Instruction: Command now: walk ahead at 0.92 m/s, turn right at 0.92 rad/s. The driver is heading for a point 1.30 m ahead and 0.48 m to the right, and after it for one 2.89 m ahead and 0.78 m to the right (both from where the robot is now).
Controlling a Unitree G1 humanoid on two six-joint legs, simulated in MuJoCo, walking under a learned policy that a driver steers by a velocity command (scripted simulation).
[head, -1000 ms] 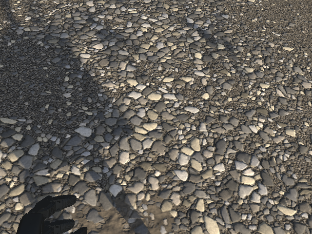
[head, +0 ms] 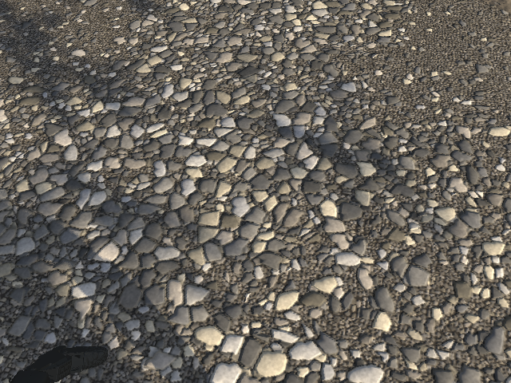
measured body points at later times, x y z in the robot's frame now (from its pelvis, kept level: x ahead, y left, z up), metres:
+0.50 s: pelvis +0.33 +0.01 +0.02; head +0.36 -0.02 +0.47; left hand +0.60 +0.21 -0.06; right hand +0.41 -0.32 -0.05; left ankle +0.50 +0.03 -0.70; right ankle +0.19 -0.04 -0.64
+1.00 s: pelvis +0.35 -0.01 +0.04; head +0.35 -0.05 +0.49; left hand +0.64 +0.07 -0.04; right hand +0.24 -0.30 -0.08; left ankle +0.47 +0.06 -0.66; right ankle +0.27 -0.08 -0.70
